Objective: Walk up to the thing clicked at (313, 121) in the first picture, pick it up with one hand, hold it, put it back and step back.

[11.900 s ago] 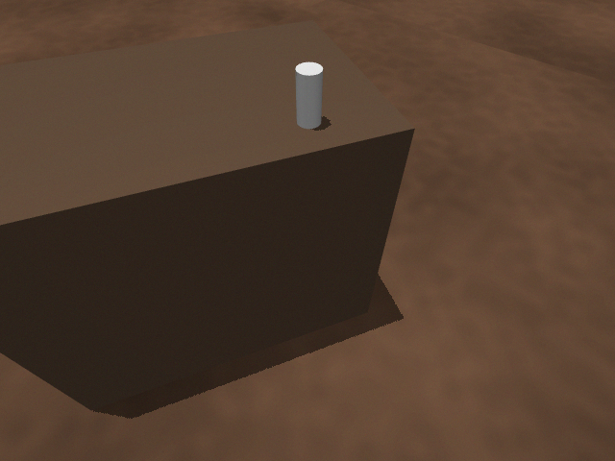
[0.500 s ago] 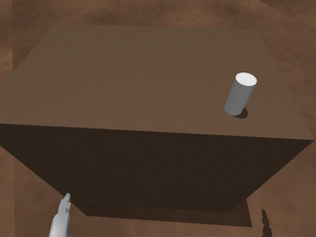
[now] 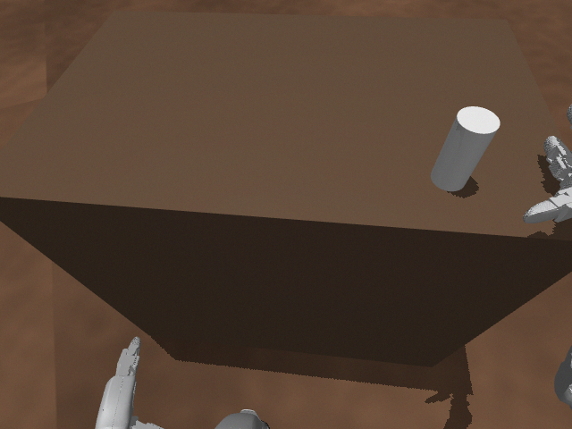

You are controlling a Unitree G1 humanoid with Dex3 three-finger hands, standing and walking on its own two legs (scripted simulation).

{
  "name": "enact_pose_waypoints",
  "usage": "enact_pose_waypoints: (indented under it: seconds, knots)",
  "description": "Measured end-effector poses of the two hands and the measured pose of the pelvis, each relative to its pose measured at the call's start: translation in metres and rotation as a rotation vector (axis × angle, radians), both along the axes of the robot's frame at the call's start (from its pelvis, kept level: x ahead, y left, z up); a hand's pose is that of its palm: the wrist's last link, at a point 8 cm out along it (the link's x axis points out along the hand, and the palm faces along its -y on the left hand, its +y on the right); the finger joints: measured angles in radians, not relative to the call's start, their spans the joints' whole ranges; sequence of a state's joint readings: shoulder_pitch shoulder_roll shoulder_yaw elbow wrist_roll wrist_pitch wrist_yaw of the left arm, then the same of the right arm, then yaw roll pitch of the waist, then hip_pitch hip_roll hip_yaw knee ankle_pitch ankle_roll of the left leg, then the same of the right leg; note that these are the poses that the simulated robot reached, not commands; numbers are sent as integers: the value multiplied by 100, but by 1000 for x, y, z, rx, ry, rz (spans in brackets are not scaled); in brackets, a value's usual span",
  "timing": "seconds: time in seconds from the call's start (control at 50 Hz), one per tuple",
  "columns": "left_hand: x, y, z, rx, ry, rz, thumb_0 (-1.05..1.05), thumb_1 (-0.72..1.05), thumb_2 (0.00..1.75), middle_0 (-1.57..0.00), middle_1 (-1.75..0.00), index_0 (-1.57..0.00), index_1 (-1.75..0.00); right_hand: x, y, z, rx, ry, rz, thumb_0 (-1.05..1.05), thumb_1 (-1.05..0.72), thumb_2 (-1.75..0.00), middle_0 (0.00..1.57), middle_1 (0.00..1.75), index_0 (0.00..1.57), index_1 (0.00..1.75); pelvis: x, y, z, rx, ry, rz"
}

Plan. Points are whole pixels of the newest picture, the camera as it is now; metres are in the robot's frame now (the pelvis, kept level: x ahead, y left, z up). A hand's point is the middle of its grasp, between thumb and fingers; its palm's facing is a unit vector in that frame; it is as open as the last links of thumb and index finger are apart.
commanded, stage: close in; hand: right
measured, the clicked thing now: (461, 151) +0.47 -0.19 +0.10
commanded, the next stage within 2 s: rest palm in 0.60 s
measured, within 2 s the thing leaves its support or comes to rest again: leaves its support in 1.86 s
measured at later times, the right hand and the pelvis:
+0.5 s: hand (475, 154) +0.46 -0.21 +0.11, palm faces +0.12 +0.99 +0.01, open 17.7 cm; pelvis +0.00 -0.01 -0.01, yaw +1 degrees
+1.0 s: hand (455, 160) +0.45 -0.18 +0.11, palm faces +0.17 +0.99 +0.03, open 16.4 cm; pelvis +0.00 +0.00 -0.01, yaw +0 degrees
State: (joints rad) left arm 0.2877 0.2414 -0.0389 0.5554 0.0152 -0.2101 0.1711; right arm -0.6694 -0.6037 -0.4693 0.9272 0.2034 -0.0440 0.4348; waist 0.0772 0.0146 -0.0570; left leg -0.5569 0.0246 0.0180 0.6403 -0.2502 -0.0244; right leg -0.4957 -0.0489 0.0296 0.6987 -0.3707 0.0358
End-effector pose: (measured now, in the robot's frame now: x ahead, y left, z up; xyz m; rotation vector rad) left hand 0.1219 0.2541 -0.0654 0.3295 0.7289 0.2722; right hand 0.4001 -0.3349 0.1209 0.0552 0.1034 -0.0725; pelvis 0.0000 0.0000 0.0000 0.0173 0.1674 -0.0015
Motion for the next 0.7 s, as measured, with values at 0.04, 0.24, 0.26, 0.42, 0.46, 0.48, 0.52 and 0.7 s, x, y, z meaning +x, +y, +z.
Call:
enact_pose_waypoints:
  seconds: [0.04, 0.24, 0.26, 0.42, 0.46, 0.48, 0.52, 0.7]
  knots:
    - [-2, 6, -1, 13, 10, 13, -1, -53, 4, -7, -6, -7, -6, 7, 9, -12, 3, -6, -10, -2, 51, -4, 5, 4, 6, 4, -2, 0, -3, 1, 13, 5]
    - [13, 5, 12, 9, -69, 10, -1, -52, 4, -7, -6, -8, -6, 29, 43, -14, -27, -80, -59, -2, 55, -3, 4, 5, 5, 5, -2, -1, -9, 8, 32, 8]
    - [12, 4, 11, -3, -66, 11, -1, -52, 4, -7, -6, -8, -6, 29, 46, -13, -29, -80, -61, -2, 55, -3, 4, 5, 5, 5, -1, -2, -9, 9, 31, 7]
    - [5, -1, -12, -82, -10, 43, -1, -53, 4, -7, -6, -8, -6, 32, 62, -8, -59, -77, -59, -2, 57, -4, 3, 5, 4, 5, -1, -6, -12, 4, 33, 9]
    - [8, 0, -10, -86, -23, 44, -1, -53, 4, -7, -6, -8, -6, 33, 69, -9, -58, -77, -50, -2, 58, -4, 3, 5, 4, 5, -2, -7, -12, 0, 31, 11]
    - [11, 0, -7, -84, -35, 42, -1, -54, 4, -7, -6, -8, -6, 34, 73, -10, -54, -78, -46, -2, 58, -4, 3, 5, 4, 5, -2, -7, -12, -2, 29, 11]
    - [15, 3, 2, -76, -67, 37, -1, -53, 4, -7, -6, -8, -6, 34, 79, -11, -40, -80, -44, -2, 58, -4, 3, 5, 4, 5, -2, -6, -12, -5, 28, 12]
    - [2, 14, 3, -63, -36, 42, -1, -53, 4, -6, -6, -7, -6, 30, 87, -21, -39, -71, -89, -2, 58, -4, 3, 5, 4, 5, -1, 0, -13, -5, 34, 11]
